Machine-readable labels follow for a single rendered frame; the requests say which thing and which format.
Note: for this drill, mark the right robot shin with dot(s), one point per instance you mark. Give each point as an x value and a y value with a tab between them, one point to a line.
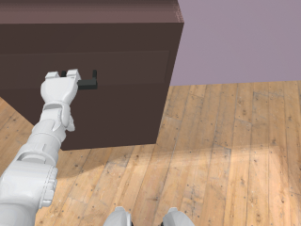
172	209

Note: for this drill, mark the cabinet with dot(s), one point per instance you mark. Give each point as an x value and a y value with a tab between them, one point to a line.
114	115

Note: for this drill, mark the robot left thigh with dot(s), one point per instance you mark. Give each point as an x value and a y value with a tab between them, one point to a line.
119	218

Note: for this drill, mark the robot left forearm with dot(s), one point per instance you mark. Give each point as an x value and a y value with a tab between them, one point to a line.
46	138

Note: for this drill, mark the left robot hand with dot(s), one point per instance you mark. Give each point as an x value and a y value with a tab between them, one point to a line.
62	89

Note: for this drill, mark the drawer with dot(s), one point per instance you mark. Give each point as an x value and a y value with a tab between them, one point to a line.
24	71

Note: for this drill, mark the robot left upper arm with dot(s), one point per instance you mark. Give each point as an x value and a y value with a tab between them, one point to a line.
28	187

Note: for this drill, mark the handle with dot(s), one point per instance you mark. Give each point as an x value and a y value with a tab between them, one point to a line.
85	83

